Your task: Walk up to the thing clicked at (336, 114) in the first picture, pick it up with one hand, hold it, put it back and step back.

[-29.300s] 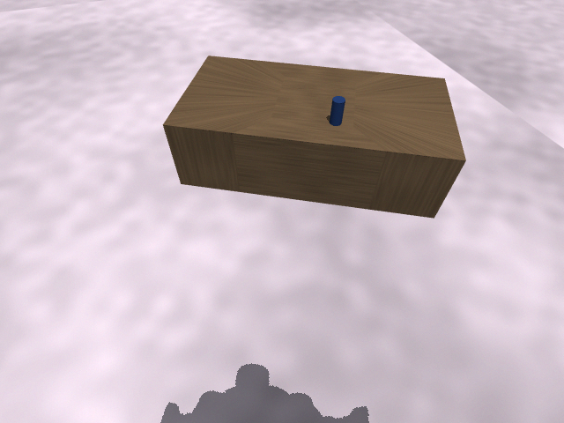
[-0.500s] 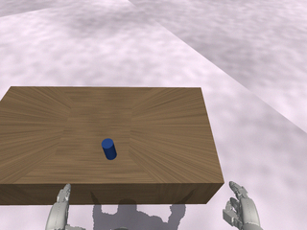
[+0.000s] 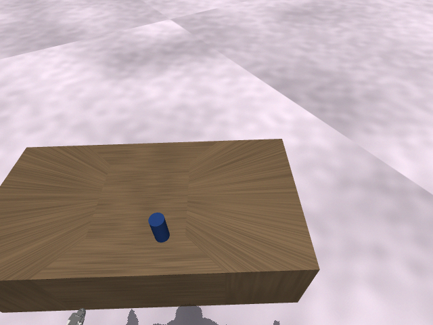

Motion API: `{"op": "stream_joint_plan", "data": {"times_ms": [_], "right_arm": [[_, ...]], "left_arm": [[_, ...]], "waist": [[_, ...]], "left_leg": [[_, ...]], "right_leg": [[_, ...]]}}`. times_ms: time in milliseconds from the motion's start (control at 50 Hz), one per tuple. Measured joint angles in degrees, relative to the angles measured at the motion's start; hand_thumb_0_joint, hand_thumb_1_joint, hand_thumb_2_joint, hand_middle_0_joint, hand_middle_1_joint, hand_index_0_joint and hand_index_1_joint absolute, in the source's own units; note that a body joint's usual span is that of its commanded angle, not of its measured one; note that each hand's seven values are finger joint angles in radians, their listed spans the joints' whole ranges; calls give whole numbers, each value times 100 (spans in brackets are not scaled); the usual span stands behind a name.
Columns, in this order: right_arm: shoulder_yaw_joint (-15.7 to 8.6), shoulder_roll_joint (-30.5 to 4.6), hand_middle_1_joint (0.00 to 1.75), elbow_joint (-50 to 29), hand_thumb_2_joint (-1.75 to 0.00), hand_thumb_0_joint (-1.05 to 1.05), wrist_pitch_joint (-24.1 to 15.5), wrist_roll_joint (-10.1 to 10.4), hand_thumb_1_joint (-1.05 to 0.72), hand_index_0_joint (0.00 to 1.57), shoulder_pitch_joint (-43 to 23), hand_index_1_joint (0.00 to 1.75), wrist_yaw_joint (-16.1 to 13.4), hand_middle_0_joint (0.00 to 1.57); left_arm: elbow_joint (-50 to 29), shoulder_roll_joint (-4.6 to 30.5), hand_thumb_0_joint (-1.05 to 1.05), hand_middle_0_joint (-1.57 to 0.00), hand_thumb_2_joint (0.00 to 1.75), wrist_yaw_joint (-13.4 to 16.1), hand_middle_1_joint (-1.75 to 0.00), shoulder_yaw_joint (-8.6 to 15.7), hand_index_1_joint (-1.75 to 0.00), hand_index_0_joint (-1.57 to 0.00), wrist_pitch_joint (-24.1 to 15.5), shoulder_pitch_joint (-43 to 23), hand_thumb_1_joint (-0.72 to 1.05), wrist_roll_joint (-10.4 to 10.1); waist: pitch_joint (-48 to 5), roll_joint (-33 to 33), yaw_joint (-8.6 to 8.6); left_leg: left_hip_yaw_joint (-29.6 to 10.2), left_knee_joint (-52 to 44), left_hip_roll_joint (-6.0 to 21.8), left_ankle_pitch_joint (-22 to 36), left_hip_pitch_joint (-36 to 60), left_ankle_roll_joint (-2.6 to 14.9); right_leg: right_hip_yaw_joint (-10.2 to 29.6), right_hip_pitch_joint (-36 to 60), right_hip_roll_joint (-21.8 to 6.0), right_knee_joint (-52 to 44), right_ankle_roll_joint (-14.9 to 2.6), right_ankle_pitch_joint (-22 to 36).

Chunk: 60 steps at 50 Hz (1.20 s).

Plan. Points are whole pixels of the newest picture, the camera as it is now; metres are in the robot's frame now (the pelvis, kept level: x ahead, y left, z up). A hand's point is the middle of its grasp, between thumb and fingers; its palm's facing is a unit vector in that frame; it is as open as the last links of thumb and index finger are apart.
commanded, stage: home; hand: left
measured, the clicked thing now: (159, 227) +0.50 +0.22 -0.34
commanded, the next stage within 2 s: stand in 1.26 s
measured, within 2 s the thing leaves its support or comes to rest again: neither
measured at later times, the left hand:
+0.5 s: hand out of the picture +0.03 +0.25 -0.13, palm faces -0.01 -0.92 -0.38, open 17.4 cm
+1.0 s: hand out of the picture +0.04 +0.26 -0.13, palm faces -0.02 -0.93 -0.37, open 17.4 cm
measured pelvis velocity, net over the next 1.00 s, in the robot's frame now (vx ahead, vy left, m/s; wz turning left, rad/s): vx -0.01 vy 0.00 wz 0.01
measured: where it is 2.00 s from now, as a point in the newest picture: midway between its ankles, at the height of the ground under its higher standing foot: outside the picture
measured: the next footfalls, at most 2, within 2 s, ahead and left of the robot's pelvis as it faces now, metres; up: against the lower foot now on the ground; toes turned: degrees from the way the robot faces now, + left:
none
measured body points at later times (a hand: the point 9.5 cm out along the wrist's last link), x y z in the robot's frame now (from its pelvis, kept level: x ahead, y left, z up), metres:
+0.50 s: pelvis -0.02 +0.00 +0.02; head -0.03 -0.02 +0.47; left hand +0.03 +0.29 -0.10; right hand +0.05 -0.29 -0.13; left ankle +0.02 +0.14 -0.72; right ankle -0.01 -0.12 -0.72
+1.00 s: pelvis -0.01 +0.00 +0.02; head -0.01 -0.01 +0.47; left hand +0.04 +0.30 -0.10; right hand +0.04 -0.29 -0.12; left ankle +0.02 +0.14 -0.72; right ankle -0.01 -0.12 -0.72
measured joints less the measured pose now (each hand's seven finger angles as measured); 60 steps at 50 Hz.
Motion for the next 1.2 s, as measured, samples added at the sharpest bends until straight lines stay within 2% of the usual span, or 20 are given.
{"op": "stream_joint_plan", "data": {"times_ms": [260,480,780,1200], "right_arm": [[108,-17,30,763,-90,1,71,99,-90,20,-193,30,18,20],[195,-78,30,1182,-90,0,58,142,-90,20,-362,30,21,20],[226,-184,30,1496,-90,0,27,167,-90,20,-384,30,23,20],[276,-202,30,1660,-90,0,-57,194,-90,20,-627,30,12,20]], "left_arm": [[1312,58,-1,-5,6,22,-5,-38,-5,-6,-36,-268,-53,-85],[1961,12,-1,-5,6,-22,-5,-73,-5,-6,-49,-433,-53,-111],[2314,79,0,-5,6,-80,-5,-23,-5,-6,-55,-569,-53,-148],[2414,86,0,-5,5,-111,-5,1,-5,-6,-69,-853,-54,-189]], "waist": [[295,83,59],[322,72,79],[368,26,73],[373,3,64]], "left_leg": [[-59,-1047,-6,593,708,-23],[-118,-1480,38,875,963,-53],[-85,-1642,62,978,985,-40],[-25,-1867,-12,976,1094,5]], "right_leg": [[-84,722,10,-1033,-4,566],[-150,1025,64,-1534,-23,871],[-118,1069,91,-1779,-14,1033],[-68,1123,14,-1912,36,995]]}}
